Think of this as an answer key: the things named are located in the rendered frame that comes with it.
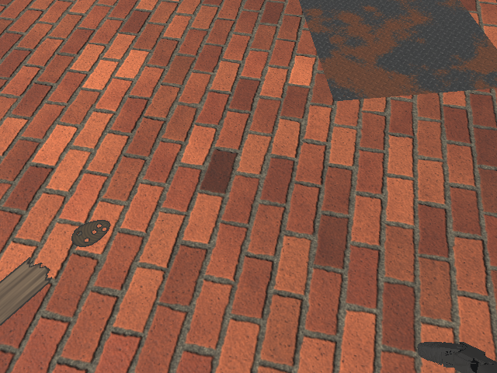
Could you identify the robot right hand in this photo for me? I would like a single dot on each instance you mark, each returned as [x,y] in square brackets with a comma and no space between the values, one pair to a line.
[463,357]

